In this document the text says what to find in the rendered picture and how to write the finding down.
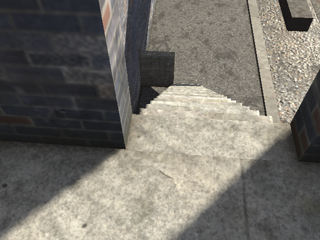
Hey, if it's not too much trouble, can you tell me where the stairs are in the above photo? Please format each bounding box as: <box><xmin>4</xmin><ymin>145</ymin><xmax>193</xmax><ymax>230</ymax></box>
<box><xmin>139</xmin><ymin>83</ymin><xmax>273</xmax><ymax>123</ymax></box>

